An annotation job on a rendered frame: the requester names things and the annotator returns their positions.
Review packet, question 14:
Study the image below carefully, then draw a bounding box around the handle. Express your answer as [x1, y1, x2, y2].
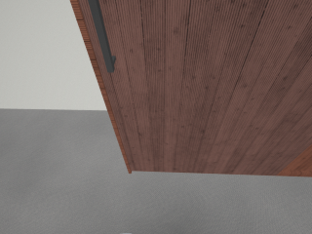
[88, 0, 116, 73]

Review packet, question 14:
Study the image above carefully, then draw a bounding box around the wardrobe door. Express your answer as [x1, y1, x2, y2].
[283, 144, 312, 172]
[78, 0, 312, 176]

